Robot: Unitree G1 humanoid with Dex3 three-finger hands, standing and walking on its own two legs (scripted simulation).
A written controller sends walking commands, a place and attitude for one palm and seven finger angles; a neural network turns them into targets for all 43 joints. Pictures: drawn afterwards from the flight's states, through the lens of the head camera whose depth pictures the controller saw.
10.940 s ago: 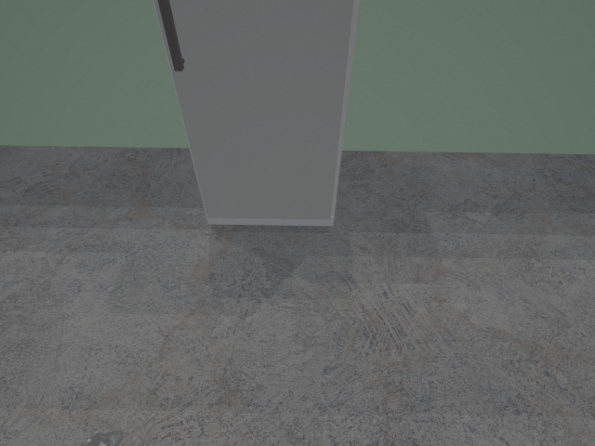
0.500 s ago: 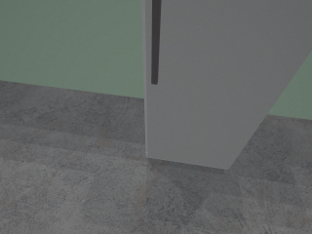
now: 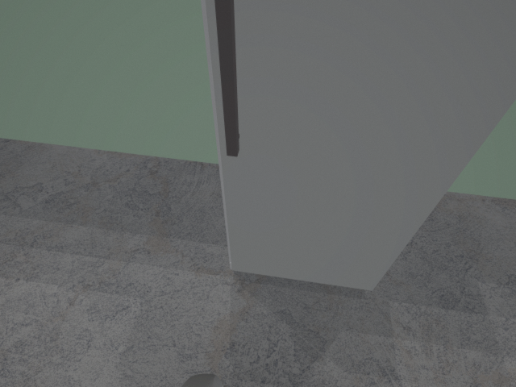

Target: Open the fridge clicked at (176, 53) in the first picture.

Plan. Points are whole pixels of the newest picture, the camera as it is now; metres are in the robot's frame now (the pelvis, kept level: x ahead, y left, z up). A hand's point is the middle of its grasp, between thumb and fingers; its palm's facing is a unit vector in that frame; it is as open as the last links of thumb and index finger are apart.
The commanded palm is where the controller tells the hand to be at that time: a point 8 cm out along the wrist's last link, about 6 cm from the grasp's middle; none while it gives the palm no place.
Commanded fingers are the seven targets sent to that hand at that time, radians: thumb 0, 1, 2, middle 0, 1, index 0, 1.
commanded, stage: shuffle to correct the standing spot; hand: left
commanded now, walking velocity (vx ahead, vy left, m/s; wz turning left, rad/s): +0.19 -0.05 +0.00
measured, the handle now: (230, 66) +0.59 +0.12 +0.19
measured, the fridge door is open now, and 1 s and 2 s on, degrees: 0 0 0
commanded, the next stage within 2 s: come to a stop and stand still in 0.36 s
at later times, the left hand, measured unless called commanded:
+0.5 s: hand (167, 376) +0.16 +0.18 -0.18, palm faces +0.01 -0.99 -0.16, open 7.3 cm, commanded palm none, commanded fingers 0.00 0.90 0.90 -0.20 -0.30 -0.20 -0.30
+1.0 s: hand (186, 369) +0.18 +0.15 -0.18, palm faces +0.09 -0.97 -0.21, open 7.3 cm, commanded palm none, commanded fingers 0.00 0.90 0.90 -0.20 -0.30 -0.20 -0.30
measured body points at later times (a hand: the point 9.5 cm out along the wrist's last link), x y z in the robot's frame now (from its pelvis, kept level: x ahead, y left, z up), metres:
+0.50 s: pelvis +0.12 +0.01 +0.00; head +0.14 +0.04 +0.45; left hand +0.16 +0.24 -0.16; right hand +0.14 -0.23 -0.13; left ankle +0.14 +0.09 -0.74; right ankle +0.13 -0.16 -0.67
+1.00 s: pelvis +0.11 -0.03 -0.01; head +0.13 -0.02 +0.44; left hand +0.17 +0.20 -0.17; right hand +0.17 -0.27 -0.16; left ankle +0.10 +0.08 -0.72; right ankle +0.18 -0.18 -0.74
